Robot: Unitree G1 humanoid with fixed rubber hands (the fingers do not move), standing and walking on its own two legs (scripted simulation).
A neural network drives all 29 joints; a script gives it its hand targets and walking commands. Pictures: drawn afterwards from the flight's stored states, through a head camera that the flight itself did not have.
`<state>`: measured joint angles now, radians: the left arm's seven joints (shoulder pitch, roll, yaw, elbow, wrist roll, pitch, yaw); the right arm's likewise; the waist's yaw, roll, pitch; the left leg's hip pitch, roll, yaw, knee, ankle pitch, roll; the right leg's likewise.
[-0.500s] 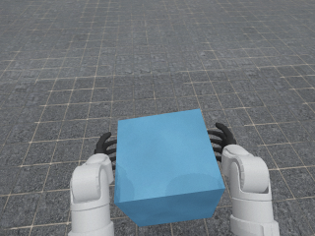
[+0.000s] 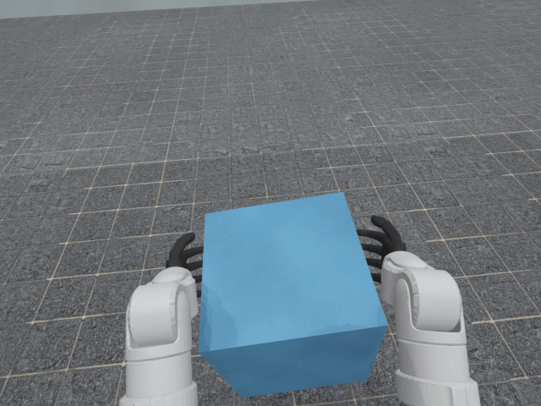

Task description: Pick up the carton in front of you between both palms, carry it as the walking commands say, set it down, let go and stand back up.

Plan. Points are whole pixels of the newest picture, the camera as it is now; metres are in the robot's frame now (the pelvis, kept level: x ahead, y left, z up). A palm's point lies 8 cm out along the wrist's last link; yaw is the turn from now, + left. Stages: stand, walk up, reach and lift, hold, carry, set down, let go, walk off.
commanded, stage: carry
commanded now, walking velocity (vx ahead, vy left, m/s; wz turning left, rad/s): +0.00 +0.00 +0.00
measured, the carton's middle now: (289, 300) +0.28 -0.01 +0.00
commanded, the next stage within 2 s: hold in 1.62 s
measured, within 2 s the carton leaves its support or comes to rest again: neither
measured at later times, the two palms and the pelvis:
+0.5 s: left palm (178, 325) +0.22 +0.15 +0.06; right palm (399, 314) +0.22 -0.15 +0.06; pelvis -0.05 +0.00 +0.00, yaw +0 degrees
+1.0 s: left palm (179, 325) +0.22 +0.15 +0.05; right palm (399, 320) +0.22 -0.15 +0.04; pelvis -0.07 +0.00 +0.00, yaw +0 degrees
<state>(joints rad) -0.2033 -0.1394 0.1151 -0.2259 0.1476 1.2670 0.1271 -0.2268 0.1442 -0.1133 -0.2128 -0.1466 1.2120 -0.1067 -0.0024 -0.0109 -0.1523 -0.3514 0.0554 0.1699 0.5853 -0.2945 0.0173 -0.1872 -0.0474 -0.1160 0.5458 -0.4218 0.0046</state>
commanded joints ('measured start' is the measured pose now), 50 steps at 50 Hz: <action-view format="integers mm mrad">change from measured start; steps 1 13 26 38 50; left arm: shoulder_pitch -550 -538 -514 -550 -450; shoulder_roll -958 -962 -932 -995 -938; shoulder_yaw -710 -692 -539 -432 -474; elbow -117 23 268 478 386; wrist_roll -464 -385 -229 -129 -141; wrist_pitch -50 -205 -455 -654 -559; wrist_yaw -314 -337 -350 -365 -347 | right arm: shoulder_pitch -415 -411 -443 -608 -468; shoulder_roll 1010 998 951 959 918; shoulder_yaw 701 678 527 461 461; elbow -21 99 293 370 353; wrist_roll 440 378 219 145 150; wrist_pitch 0 -142 -398 -615 -516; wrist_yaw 280 319 332 330 327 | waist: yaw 3 -3 -1 0 3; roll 0 11 12 5 31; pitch -299 -169 -145 -211 -207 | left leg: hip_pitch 209 148 142 157 155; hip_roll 99 115 112 114 123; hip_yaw -96 -125 -131 -139 -135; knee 11 -71 -146 -155 -125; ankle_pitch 586 354 168 166 281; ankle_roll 19 18 15 11 18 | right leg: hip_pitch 53 -29 -84 -73 -79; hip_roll -115 -103 -101 -94 -93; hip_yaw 70 78 99 107 99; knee -3 -73 -135 -121 -86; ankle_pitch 692 335 143 156 219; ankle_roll -2 -18 -34 -44 -34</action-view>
